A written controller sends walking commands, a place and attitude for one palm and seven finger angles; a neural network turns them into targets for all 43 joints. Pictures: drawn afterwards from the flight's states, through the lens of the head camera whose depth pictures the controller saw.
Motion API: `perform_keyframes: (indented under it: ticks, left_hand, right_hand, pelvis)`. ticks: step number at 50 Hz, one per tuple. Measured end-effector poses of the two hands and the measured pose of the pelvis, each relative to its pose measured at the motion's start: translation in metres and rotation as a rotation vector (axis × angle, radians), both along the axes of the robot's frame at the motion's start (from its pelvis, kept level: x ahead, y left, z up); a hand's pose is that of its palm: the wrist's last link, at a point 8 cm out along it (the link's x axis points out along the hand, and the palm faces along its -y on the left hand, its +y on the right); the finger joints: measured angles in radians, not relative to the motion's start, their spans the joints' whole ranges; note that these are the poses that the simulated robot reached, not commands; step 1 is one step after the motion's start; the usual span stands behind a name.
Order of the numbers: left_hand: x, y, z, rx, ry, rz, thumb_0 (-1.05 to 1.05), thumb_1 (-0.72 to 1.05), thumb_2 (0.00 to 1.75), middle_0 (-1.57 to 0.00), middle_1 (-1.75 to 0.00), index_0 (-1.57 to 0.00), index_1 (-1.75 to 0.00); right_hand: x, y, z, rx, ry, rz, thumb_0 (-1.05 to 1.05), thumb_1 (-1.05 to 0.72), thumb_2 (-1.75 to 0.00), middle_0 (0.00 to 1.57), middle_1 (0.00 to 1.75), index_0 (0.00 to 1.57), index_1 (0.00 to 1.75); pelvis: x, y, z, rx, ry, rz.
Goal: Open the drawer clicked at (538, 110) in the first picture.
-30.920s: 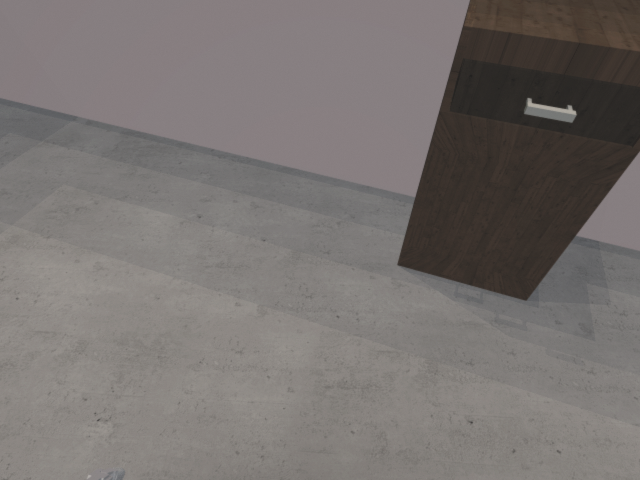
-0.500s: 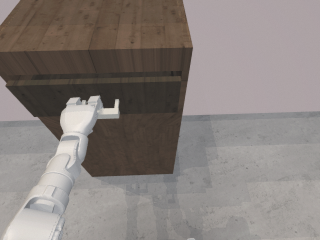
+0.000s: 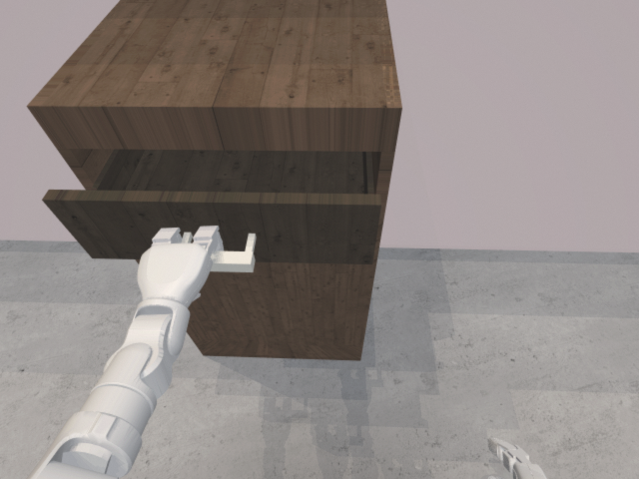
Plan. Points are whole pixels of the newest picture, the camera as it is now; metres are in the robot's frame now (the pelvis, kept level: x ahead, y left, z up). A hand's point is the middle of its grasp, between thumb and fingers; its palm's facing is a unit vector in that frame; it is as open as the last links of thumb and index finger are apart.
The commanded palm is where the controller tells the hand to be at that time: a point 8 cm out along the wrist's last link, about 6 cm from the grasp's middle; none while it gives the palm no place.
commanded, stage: pull the drawer open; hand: left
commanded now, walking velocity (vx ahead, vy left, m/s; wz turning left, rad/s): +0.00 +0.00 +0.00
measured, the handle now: (216, 250) +0.41 +0.18 +0.03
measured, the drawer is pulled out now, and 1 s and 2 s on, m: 0.10 0.20 0.30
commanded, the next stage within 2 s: none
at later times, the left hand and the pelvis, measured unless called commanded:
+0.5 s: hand (183, 320) +0.31 +0.21 +0.00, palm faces +0.01 -0.06 -1.00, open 5.3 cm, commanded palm +0.28 +0.20 +0.06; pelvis +0.00 -0.01 +0.00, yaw -1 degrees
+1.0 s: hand (172, 360) +0.26 +0.21 +0.00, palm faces +0.01 -0.09 -1.00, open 5.3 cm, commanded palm +0.22 +0.20 +0.06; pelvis +0.01 -0.01 +0.00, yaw -1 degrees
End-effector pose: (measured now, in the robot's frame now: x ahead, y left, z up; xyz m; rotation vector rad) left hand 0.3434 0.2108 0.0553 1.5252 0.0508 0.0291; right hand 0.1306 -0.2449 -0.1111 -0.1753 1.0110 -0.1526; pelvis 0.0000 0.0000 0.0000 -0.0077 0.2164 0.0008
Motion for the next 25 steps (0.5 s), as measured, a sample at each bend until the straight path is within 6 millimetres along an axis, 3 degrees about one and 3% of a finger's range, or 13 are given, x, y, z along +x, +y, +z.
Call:
perform_keyframes:
  ticks: [13, 25]
  left_hand:
    - [-0.027, -0.001, -0.001, -0.005, -0.012, 0.010, 0.00, 0.78, 0.82, -0.38, -1.35, -0.39, -1.35]
    - [-0.050, -0.002, -0.001, -0.017, -0.019, 0.032, 0.00, 0.78, 0.82, -0.36, -1.35, -0.40, -1.35]
  right_hand:
    - [-0.009, -0.012, -0.001, -0.008, 0.001, -0.018, 0.01, -0.90, -0.90, 0.20, 0.30, 0.20, 0.30]
    - [0.013, -0.009, 0.006, -0.004, -0.063, 0.017, 0.01, -0.90, -0.90, 0.20, 0.30, 0.20, 0.30]
  pelvis:
    - [-0.002, -0.005, 0.001, 0.008, -0.020, -0.012]
    - [-0.001, -0.007, 0.002, 0.012, -0.038, -0.013]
